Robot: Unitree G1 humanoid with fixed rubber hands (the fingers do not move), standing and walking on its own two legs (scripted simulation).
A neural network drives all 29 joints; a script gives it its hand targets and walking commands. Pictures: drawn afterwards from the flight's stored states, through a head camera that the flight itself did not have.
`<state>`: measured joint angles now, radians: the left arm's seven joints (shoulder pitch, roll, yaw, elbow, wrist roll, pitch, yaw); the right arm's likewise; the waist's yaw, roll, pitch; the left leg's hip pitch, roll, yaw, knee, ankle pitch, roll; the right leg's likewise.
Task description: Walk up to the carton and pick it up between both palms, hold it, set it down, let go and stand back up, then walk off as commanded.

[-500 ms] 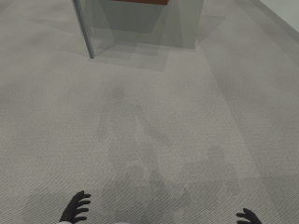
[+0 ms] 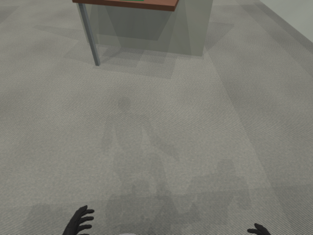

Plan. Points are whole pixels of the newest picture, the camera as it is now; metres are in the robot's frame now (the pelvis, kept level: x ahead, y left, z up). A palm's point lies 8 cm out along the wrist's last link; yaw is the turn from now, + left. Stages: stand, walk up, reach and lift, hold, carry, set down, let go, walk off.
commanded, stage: stand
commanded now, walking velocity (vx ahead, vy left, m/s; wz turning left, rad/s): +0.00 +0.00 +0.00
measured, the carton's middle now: out of the picture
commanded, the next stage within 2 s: walk up in 0.58 s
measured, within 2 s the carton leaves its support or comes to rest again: neither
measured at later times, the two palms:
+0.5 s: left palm out of the picture +0.12 +0.24 -0.10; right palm out of the picture +0.08 -0.27 -0.11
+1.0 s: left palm out of the picture +0.08 +0.29 -0.11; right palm out of the picture +0.09 -0.29 -0.09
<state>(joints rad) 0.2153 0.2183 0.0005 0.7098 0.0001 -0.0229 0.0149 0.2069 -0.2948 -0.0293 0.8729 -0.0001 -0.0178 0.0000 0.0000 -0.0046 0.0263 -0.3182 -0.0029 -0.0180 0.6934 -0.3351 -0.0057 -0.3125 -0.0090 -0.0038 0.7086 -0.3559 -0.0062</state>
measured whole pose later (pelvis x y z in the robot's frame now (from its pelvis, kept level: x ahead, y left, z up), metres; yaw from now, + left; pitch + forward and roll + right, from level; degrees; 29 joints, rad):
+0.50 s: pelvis +0.00 +0.00 +0.00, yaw +0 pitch -3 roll +0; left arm 0.22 0.22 0.00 0.74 0.00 -0.02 0.01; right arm 0.21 -0.30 -0.02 0.90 0.00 -0.02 0.00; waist 0.00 0.00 0.03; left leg -0.32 0.00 -0.02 0.69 -0.32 -0.01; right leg -0.31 -0.01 0.00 0.70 -0.35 -0.01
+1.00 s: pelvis +0.01 +0.02 +0.00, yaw +0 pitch -1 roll -1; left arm 0.32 0.28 0.01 0.76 0.00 -0.07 -0.01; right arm 0.21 -0.38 -0.07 0.91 -0.01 -0.02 0.07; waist 0.00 0.00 0.03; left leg -0.44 0.03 0.00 0.89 -0.42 0.00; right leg -0.30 -0.02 0.00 0.66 -0.36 -0.03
